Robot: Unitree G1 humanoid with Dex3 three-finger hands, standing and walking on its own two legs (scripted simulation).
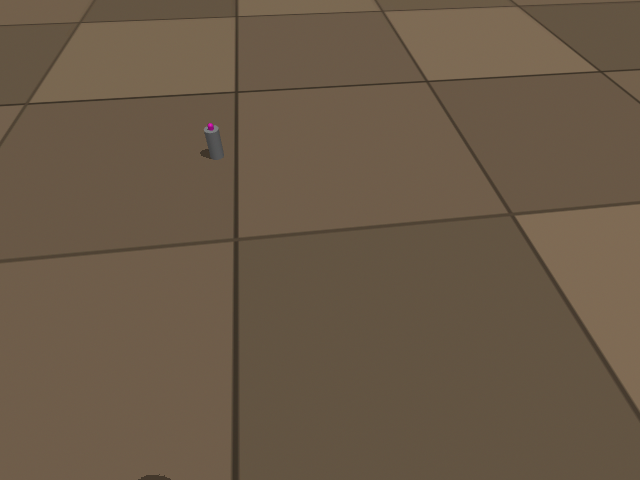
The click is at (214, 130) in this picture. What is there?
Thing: necked bottle
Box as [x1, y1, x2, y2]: [204, 123, 223, 159]
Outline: 209,123 204,128 204,132 210,156 213,159 219,159 223,156 218,128 217,126
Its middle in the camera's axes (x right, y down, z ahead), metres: -0.53 -0.51 +1.96
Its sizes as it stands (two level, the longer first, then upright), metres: 0.070 0.070 0.189
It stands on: the floor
